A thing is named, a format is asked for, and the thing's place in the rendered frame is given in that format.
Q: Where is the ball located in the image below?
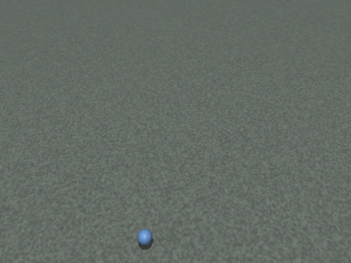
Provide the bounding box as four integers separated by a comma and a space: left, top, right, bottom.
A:
137, 229, 152, 245

